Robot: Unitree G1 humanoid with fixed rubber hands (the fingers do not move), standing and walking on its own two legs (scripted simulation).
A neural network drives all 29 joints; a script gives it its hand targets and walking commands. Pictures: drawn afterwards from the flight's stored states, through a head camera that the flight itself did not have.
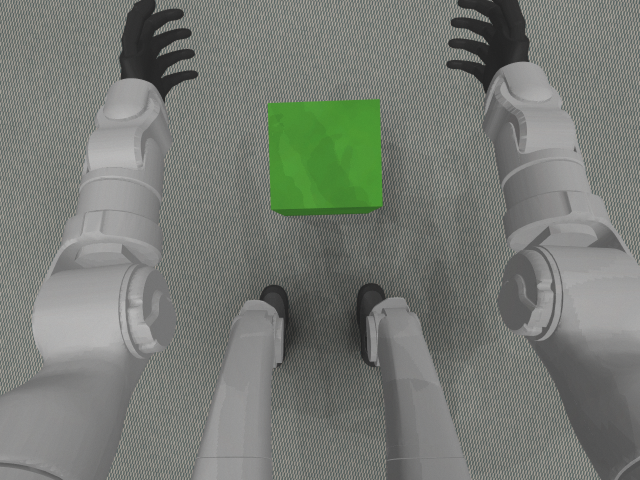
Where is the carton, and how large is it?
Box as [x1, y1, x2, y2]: [268, 99, 382, 215]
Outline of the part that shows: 379,99 268,103 271,209 284,215 367,213 382,205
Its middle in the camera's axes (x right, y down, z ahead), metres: +0.02 -0.16 +0.84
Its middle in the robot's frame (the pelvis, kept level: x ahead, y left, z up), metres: +0.50 +0.00 -0.52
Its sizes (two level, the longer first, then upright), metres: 0.210 0.200 0.250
